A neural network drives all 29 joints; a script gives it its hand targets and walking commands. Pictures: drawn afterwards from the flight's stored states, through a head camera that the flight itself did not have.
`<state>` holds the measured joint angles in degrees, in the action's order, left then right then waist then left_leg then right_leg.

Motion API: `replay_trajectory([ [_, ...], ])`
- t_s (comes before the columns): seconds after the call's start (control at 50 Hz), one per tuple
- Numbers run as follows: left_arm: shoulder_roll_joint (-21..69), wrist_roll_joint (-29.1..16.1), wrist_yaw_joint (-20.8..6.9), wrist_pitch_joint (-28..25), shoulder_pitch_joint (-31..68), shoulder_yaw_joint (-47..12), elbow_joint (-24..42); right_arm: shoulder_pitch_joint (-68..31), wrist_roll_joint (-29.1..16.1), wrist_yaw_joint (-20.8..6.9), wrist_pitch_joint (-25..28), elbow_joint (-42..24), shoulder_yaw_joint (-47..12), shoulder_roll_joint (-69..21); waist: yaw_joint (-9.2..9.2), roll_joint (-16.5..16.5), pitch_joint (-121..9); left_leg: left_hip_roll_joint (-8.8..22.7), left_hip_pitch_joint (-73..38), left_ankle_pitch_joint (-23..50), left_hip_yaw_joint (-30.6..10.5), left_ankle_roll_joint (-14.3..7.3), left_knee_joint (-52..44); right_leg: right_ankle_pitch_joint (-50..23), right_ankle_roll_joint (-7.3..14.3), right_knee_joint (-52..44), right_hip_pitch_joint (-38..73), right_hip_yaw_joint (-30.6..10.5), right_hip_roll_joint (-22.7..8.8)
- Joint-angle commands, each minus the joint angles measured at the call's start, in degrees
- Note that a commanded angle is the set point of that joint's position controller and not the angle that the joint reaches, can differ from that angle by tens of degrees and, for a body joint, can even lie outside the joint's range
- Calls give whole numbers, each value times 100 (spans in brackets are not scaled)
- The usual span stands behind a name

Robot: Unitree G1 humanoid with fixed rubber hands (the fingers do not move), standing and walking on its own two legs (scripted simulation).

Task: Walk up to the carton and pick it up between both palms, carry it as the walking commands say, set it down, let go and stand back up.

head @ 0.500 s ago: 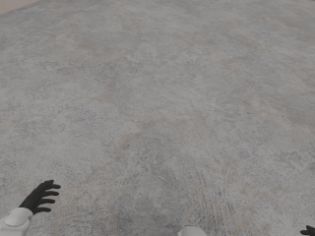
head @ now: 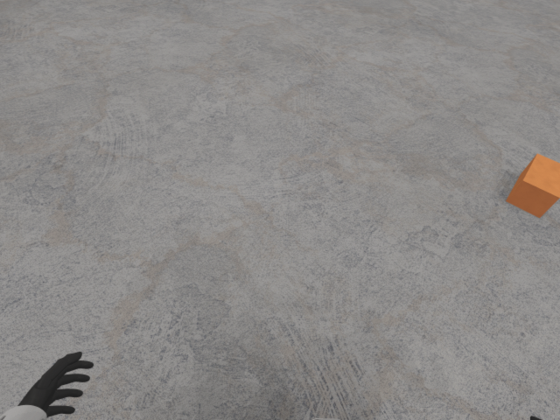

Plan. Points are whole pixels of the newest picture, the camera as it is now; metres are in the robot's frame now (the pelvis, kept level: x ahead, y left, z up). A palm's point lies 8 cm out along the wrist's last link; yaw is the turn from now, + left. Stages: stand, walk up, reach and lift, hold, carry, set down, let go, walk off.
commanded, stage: walk up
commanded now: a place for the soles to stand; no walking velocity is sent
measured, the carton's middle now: (538, 184) +1.37 -1.30 -0.69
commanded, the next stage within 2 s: none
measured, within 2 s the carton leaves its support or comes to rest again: neither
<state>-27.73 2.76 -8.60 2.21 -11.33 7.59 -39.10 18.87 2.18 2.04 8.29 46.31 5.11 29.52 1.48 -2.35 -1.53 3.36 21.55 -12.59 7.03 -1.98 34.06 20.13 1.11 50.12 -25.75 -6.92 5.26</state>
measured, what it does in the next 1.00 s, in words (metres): walks ahead, turning right: right foot, then left foot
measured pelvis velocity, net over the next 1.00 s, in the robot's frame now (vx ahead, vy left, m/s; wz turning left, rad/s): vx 0.37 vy -0.25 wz -0.55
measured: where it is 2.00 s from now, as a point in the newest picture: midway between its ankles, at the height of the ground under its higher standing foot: (435, 302)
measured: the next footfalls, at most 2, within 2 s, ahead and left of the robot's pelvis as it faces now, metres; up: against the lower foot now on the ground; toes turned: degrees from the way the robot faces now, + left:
right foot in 0.32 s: +0.21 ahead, -0.23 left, +0.00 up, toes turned -17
left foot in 0.62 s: +0.40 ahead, -0.05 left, +0.00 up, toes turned -13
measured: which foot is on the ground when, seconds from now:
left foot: down 0.00-0.34, up 0.36-0.60, down 0.62-1.00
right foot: up 0.00-0.30, down 0.32-0.62, up 0.64-0.98, down 1.00-1.00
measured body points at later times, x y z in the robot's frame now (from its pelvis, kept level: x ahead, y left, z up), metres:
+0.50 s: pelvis +0.18 -0.11 +0.00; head +0.21 -0.11 +0.45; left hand +0.44 +0.16 -0.08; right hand +0.13 -0.47 -0.07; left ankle +0.22 +0.04 -0.69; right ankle +0.17 -0.22 -0.73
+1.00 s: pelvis +0.37 -0.25 -0.01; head +0.39 -0.25 +0.44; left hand +0.73 -0.09 -0.06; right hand +0.18 -0.60 -0.06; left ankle +0.37 -0.05 -0.72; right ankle +0.39 -0.41 -0.73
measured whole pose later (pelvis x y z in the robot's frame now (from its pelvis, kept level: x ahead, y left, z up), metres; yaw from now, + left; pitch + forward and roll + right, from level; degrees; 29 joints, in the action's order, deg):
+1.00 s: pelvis +0.37 -0.25 -0.01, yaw -31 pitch +0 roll +1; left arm -29.5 0.7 -8.8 -1.3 -0.3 6.5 -44.8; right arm 22.0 0.7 0.4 6.9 48.3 5.1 33.8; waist -3.5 -2.6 1.2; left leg 13.1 6.1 -24.1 14.6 2.1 35.4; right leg 9.4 3.1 32.0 -25.4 2.4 -2.7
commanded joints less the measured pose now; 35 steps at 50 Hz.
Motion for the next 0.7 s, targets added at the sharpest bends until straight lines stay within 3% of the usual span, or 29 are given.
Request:
replay_trajectory([
  [0.0,-1200,27,-23,-168,548,305,290,-303,-93,14,108,-279,418,1638,-46,357,331,2205,-1210,-2431,-2538,-1021,-2423,-400,-272,1071,-1864,-149,-1104],
  [0.04,-1008,-30,-117,-188,656,219,152,-247,6,-18,74,-226,419,1517,-194,857,355,1782,-1076,-1443,-1324,-904,-2437,-651,-344,687,-1428,148,-1203],
  [0.08,-843,-93,-197,-203,1113,119,164,-20,4,-34,68,-77,417,1529,-384,779,398,1661,-1243,-588,-584,-836,-2391,-975,-343,147,-1316,378,-1256],
  [0.12,-709,-117,-243,-222,1432,38,147,104,-21,-52,61,15,429,1575,-461,788,351,1602,-1479,263,-57,-778,-2279,-1172,-323,-403,-1152,594,-1217],
  [0.18,-597,-164,-277,-239,1714,-31,86,121,-46,-76,-4,56,410,1651,-482,952,265,1550,-1616,1280,510,-673,-2049,-1023,-211,-1180,-611,919,-1056],
  [0.24,-664,-236,-244,-235,1722,-16,-19,-2,-91,-94,-118,41,382,1764,-408,1184,170,1618,-1732,1289,547,-647,-1776,-815,-22,-1582,-80,1131,-788],
  [0.28,-882,-250,-167,-216,1370,74,-164,-146,-148,-96,-163,-17,350,1771,-145,1150,-15,1615,-1558,1621,652,-637,-999,-591,183,-1863,690,1209,-543],
  [0.3,-1081,-223,-90,-220,841,162,-349,-250,-170,-107,-185,-70,299,1635,188,802,-259,1402,-1151,1984,914,-562,123,-560,386,-2202,1592,1181,-397],
  [0.32,-1467,-140,26,-234,-167,321,-668,-290,-160,-108,-199,-202,193,1297,668,-10,-807,1028,-148,1593,1077,-411,2029,23,744,-2409,2989,481,-565],
  [0.34,-2054,-102,148,-217,-380,479,-626,-215,-258,-151,-155,-411,-10,772,743,-1799,-629,127,2368,-1734,833,-29,3492,762,1417,-3132,3916,-2169,-2032],
  [0.36,-2062,-252,210,-182,-187,482,-409,-369,-354,-131,-124,-441,-17,1076,621,-1115,-752,458,2422,-1635,-257,-50,3651,637,1696,-3333,3645,-2605,-2272],
  [0.38,-1753,-312,257,-200,50,439,-326,-419,-348,-146,-84,-346,35,1276,440,-516,-429,641,2262,-1216,-495,-66,3380,338,1634,-3331,3218,-2034,-2117],
  [0.4,-1507,-308,274,-238,248,364,-200,-232,-315,-172,-49,-243,71,1281,212,-216,-205,718,1969,-1013,-508,-20,2957,-18,1479,-3316,2693,-1581,-1957],
  [0.42,-1357,-304,274,-277,531,282,-86,-40,-279,-189,-38,-116,94,1298,-2,-248,-121,746,1526,-1061,-504,40,2401,-398,1323,-3259,2179,-1129,-1737],
  [0.44,-1244,-277,258,-301,709,241,3,264,-226,-208,-45,33,100,1259,-137,-448,-98,619,1076,-1180,-393,114,1943,-754,1315,-3146,1702,-796,-1493],
  [0.46,-1192,-237,236,-325,654,213,45,356,-201,-223,-57,85,111,1178,-160,-593,-98,475,804,-1229,-257,155,1592,-867,1387,-3080,1423,-716,-1410],
  [0.5,-1155,-178,199,-365,441,173,99,303,-189,-221,-69,42,126,1016,-100,-833,-92,340,478,-796,-130,134,1016,-371,1476,-3199,1089,-885,-1501],
  [0.54,-1148,-191,160,-353,574,129,186,221,-138,-248,-36,-3,147,959,-183,-781,102,197,-176,-191,-46,48,448,556,1339,-3255,381,-877,-1436],
  [0.56,-1099,-206,149,-336,745,90,240,419,-107,-242,-2,39,181,948,-403,-608,139,74,-951,239,38,7,122,1045,1195,-2995,-255,-714,-1290],
  [0.58,-869,-186,148,-338,836,9,302,914,-78,-207,38,149,277,1098,-718,-226,64,35,-2061,294,-98,-76,-34,1275,981,-2377,-1051,-530,-1043],
  [0.6,-548,-182,170,-371,863,-95,397,1571,-11,-145,85,228,403,1430,-1084,714,-82,670,-2977,-820,-1146,-296,-773,1233,695,-955,-1858,-118,-531],
  [0.62,-187,-157,246,-413,688,-192,489,1860,74,-86,138,105,535,2033,-1128,1623,-214,2643,-3158,-2976,-4028,-872,-2286,1007,199,881,-2630,194,188],
  [0.64,-929,-60,330,-374,503,-21,332,1068,-143,-74,104,-161,584,2199,-810,831,-168,3052,-2569,-3852,-4581,-1309,-2590,601,47,1641,-2543,-479,-392],
  [0.66,-1233,-86,310,-394,569,79,202,491,-201,-75,76,-233,461,1895,-570,372,170,2722,-2091,-3306,-3843,-1368,-2345,160,-61,1733,-2445,-404,-719],
  [0.68,-1211,-93,265,-408,463,108,86,226,-173,-101,78,-256,381,1665,-379,470,316,2371,-1875,-2693,-2988,-1268,-2254,-50,-116,1635,-2314,-299,-940],
])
